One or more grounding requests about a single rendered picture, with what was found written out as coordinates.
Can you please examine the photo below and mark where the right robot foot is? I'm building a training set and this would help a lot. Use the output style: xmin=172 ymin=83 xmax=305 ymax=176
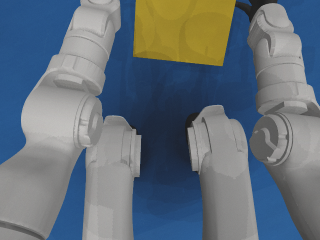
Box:
xmin=185 ymin=112 xmax=199 ymax=174

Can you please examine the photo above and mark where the robot left upper arm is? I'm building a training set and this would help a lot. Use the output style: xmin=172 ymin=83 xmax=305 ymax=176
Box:
xmin=0 ymin=85 xmax=104 ymax=240

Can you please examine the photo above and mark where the carton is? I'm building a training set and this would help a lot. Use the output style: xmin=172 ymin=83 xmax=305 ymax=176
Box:
xmin=133 ymin=0 xmax=236 ymax=66

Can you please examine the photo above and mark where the robot right hand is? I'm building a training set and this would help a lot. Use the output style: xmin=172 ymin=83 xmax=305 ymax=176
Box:
xmin=235 ymin=0 xmax=278 ymax=23

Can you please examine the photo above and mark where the robot right upper arm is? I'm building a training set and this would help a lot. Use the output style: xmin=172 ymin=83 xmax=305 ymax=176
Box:
xmin=249 ymin=112 xmax=320 ymax=240

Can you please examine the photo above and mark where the left robot forearm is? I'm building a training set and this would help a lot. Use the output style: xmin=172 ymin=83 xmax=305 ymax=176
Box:
xmin=21 ymin=0 xmax=121 ymax=133

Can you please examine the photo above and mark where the right robot forearm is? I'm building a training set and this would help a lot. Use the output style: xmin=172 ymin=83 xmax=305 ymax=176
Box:
xmin=247 ymin=3 xmax=320 ymax=118

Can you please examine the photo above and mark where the robot left thigh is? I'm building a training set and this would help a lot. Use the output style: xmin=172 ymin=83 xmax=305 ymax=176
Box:
xmin=82 ymin=125 xmax=142 ymax=240

